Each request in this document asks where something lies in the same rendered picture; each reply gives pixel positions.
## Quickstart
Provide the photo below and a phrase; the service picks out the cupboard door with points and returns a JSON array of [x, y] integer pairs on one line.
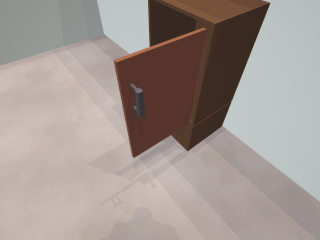
[[167, 73]]

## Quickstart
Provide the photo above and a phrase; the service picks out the handle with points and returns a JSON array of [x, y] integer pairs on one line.
[[139, 99]]

